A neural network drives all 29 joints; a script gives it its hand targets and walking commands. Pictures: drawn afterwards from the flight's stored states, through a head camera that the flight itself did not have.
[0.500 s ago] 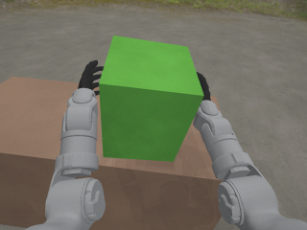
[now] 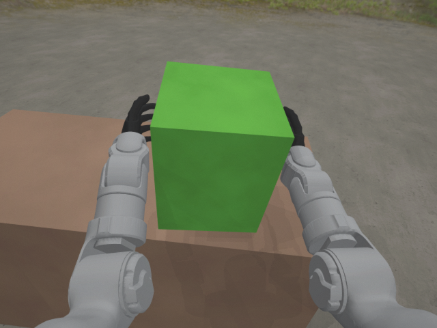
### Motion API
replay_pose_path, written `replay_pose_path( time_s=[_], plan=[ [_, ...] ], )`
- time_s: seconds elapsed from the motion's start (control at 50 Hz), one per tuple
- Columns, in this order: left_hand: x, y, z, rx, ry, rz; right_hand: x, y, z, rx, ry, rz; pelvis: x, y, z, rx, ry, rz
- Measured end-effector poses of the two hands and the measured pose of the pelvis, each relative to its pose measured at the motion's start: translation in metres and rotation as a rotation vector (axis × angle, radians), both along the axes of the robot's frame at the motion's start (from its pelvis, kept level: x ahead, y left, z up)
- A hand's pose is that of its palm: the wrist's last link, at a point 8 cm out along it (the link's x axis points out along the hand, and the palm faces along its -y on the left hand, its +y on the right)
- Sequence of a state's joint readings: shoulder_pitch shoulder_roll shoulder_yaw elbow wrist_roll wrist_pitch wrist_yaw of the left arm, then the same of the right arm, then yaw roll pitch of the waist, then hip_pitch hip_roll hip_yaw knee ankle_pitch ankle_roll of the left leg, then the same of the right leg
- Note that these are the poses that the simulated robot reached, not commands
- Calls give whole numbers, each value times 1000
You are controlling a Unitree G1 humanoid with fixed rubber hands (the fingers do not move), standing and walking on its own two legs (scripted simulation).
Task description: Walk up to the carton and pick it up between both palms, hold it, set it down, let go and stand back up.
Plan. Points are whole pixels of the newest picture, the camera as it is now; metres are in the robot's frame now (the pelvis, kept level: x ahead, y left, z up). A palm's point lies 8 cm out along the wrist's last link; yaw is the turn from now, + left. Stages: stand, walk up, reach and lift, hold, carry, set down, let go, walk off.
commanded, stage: set down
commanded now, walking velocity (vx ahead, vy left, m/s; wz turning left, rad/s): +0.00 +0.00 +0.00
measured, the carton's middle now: (213, 150) +0.42 -0.02 +0.18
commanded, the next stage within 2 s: none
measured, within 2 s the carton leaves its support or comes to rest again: rests again in 1.98 s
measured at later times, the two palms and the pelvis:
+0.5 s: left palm (147, 145) +0.42 +0.10 +0.19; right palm (296, 155) +0.39 -0.19 +0.18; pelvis +0.01 +0.00 +0.00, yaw -1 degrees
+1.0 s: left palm (155, 153) +0.44 +0.09 +0.16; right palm (296, 163) +0.40 -0.20 +0.15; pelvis +0.01 -0.01 +0.00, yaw -2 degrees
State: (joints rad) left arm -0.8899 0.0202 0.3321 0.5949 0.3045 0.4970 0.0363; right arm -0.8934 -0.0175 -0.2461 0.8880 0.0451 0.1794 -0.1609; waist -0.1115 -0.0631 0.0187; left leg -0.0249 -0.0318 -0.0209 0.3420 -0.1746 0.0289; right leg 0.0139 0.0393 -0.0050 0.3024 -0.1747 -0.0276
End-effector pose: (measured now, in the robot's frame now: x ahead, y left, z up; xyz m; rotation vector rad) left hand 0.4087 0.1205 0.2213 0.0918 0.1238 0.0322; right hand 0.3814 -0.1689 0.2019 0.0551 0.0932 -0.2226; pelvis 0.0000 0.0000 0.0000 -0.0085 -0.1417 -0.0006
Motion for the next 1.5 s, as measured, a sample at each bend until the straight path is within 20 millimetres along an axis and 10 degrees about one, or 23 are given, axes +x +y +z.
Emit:
replay_pose_path(
  time_s=[1.5],
  plan=[
    [43, -34, -88, -47, 124, -58, 23, -32, -75, -38, 79, -62, 22, 0, 2, 7, 176, -47]
  ],
)
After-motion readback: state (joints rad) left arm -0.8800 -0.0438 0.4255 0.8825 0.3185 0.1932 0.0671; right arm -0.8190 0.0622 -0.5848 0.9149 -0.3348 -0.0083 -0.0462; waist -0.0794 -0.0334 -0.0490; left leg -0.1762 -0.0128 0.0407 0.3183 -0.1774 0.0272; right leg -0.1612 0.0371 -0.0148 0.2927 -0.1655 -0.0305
